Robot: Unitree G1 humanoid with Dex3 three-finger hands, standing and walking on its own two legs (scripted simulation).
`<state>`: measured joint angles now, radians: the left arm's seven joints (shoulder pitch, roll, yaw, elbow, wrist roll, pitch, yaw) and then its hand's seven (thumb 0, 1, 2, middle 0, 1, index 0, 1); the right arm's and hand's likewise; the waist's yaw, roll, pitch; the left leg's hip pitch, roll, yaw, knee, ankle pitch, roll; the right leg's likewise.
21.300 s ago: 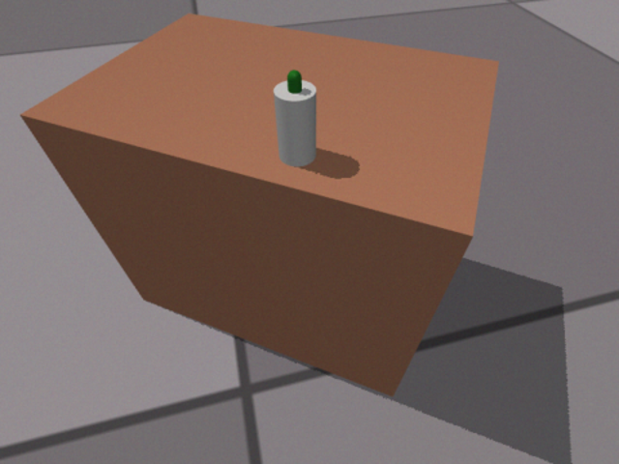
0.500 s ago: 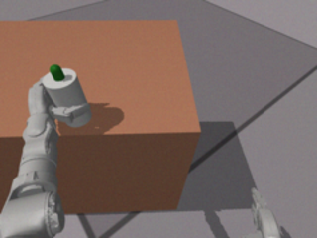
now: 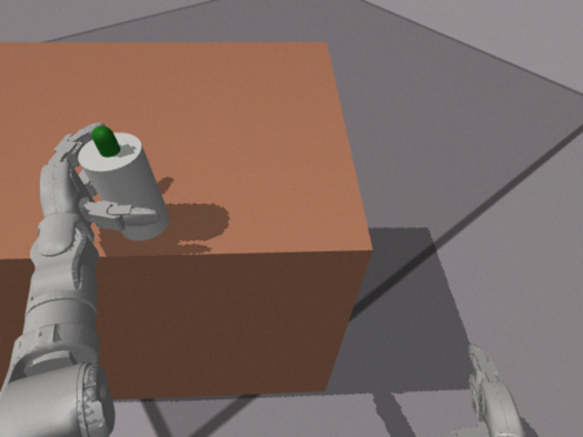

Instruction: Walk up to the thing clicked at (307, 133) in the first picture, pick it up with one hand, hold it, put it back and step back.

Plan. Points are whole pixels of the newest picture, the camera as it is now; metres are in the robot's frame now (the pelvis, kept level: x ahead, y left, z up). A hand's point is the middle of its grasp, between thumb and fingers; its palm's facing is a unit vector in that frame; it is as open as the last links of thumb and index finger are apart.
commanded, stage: withdraw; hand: left
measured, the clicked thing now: (125, 181) +0.42 +0.23 +0.14
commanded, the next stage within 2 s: rise in 0.24 s
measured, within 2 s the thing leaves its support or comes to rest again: neither
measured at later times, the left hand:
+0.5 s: hand (29, 94) +0.45 +0.30 +0.25, palm faces +0.29 -0.94 -0.20, open 16.8 cm
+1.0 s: hand out of the picture +0.30 +0.29 +0.22, palm faces +0.45 -0.81 -0.38, open 17.5 cm
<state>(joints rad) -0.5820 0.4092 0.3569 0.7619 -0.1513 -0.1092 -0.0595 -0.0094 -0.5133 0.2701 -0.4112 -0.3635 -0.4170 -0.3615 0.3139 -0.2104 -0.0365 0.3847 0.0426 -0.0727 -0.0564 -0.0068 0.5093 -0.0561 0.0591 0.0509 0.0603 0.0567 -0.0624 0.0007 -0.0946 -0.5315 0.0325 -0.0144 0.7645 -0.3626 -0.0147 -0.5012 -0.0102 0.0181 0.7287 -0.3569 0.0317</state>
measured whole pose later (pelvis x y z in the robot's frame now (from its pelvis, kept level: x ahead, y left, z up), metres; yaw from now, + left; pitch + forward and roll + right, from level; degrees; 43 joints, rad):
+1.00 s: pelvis +0.02 +0.00 +0.02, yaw +1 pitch +2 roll -1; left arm -0.01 0.46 0.43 -0.04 -0.06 -0.10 -0.02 -0.01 -0.55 0.02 -0.07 -0.04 -0.06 -0.04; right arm 0.29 -0.22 -0.12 0.55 0.05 -0.11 0.00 -0.01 0.51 -0.06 0.06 0.05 0.06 0.06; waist 0.04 0.07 -0.06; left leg -0.30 0.02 -0.01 0.58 -0.32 -0.02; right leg -0.27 -0.02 0.01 0.55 -0.31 0.03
